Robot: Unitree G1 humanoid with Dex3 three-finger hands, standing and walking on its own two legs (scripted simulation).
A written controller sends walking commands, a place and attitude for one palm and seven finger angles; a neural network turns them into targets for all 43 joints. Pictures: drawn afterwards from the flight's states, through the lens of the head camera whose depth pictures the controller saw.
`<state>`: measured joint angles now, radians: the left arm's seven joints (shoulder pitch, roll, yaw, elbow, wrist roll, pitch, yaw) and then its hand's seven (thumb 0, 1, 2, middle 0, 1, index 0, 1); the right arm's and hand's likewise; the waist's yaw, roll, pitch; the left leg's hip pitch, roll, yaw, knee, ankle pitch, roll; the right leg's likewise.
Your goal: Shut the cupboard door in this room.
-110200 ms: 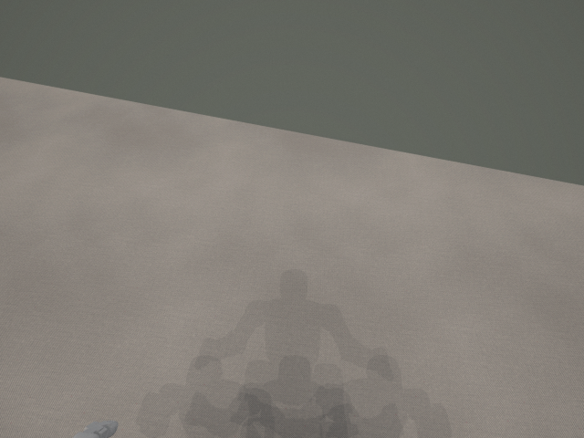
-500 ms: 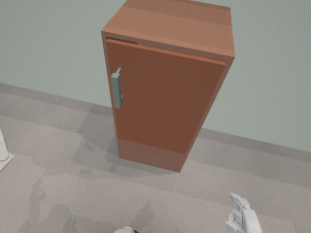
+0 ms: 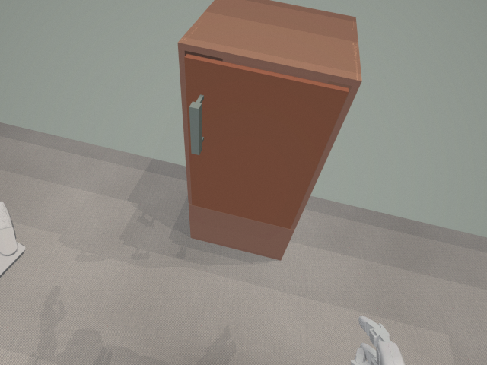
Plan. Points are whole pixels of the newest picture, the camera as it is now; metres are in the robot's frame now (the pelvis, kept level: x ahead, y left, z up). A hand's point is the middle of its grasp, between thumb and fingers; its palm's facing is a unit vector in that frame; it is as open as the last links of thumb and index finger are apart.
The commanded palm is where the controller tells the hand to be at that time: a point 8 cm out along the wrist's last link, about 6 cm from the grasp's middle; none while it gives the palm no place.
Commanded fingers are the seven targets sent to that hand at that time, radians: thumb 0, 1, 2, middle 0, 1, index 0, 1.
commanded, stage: stop stepping back and stand still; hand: left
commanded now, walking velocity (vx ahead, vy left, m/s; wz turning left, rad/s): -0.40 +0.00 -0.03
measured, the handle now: (198, 125) +0.69 +0.17 -0.04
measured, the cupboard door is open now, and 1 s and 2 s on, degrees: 0 0 0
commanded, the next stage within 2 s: let the arm hang, fingers relaxed in 1.06 s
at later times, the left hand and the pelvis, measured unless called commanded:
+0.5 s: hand out of the picture +0.14 +0.26 +0.16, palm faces +0.45 -0.81 -0.37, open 7.5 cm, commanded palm +0.07 +0.29 +0.18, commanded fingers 0.00 0.90 0.90 -0.20 -0.30 -0.20 -0.30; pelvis -0.09 -0.01 -0.01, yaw -2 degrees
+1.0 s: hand (24, 324) +0.13 +0.23 +0.16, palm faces +0.39 -0.82 -0.41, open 7.5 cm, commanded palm +0.07 +0.28 +0.18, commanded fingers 0.00 0.90 0.90 -0.20 -0.30 -0.20 -0.30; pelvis -0.08 -0.02 +0.00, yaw -2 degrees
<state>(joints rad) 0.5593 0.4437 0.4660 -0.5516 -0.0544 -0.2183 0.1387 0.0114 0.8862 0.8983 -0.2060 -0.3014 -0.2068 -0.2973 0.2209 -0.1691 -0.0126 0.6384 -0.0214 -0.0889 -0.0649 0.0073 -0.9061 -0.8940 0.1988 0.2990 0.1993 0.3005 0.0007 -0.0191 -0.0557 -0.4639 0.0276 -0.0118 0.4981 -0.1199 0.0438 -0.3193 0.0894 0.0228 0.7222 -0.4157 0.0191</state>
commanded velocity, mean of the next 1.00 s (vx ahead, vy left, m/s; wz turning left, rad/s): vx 0.09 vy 0.01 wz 0.00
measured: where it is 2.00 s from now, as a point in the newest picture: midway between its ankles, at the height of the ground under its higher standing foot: outside the picture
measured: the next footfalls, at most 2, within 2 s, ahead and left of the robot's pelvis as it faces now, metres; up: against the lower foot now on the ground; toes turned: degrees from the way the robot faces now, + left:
right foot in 0.12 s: -0.12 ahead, -0.12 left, +0.00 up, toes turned -2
left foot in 0.30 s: +0.03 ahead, +0.08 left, +0.00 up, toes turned -2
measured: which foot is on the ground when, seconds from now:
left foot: down 0.00-0.18, up 0.20-0.28, down 0.30-1.00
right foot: up 0.00-0.10, down 0.12-1.00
